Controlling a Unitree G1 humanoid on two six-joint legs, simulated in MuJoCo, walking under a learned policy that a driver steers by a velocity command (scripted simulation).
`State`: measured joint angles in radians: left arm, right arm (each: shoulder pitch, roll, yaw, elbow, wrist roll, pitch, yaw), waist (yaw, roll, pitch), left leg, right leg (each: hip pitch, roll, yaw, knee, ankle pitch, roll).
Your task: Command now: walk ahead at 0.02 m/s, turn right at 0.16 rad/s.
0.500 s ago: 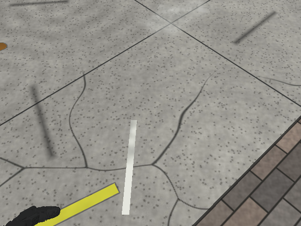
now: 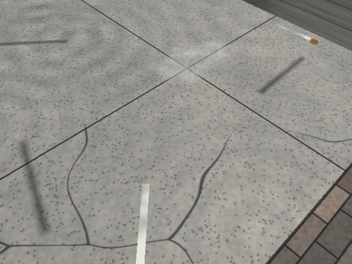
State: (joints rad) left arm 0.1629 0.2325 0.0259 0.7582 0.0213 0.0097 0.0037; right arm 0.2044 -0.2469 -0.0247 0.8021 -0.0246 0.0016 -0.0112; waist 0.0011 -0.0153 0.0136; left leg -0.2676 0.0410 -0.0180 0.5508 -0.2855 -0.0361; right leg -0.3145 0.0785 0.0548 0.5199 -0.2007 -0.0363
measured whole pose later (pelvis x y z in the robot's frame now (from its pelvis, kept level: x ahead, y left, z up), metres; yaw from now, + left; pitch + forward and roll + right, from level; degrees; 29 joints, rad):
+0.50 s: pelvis +0.02 -0.01 +0.01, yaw -13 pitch +2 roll +2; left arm 0.19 0.28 0.07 0.69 -0.01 0.02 0.03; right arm 0.09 -0.30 -0.07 0.72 0.00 0.01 -0.05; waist 0.02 0.02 0.05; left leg -0.48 -0.02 -0.08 1.00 -0.43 -0.08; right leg -0.31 0.11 0.15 0.46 -0.17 -0.07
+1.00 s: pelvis +0.08 +0.00 +0.01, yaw -31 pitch +1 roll +0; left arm 0.23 0.33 0.10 0.67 -0.02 0.01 0.00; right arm 0.36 -0.27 -0.06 0.75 -0.01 -0.06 -0.03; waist -0.05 -0.03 -0.02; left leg -0.05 0.03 0.07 0.29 -0.26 0.01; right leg -0.66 -0.03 0.08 1.03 -0.16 0.06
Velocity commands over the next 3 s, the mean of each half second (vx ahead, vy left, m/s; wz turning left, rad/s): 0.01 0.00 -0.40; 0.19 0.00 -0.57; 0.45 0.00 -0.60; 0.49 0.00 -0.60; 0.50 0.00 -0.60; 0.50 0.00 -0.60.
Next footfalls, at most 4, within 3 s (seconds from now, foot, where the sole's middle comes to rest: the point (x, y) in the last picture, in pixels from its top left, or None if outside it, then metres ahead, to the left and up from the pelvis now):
0.72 left None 0.12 0.11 -0.77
1.20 right None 0.16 -0.27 -0.77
1.70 left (286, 259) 0.53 -0.40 -0.77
2.22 right None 0.41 -0.76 -0.77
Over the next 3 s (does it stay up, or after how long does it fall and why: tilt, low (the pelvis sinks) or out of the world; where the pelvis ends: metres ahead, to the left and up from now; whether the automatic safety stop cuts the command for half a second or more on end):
stays up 0.55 -0.99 0.01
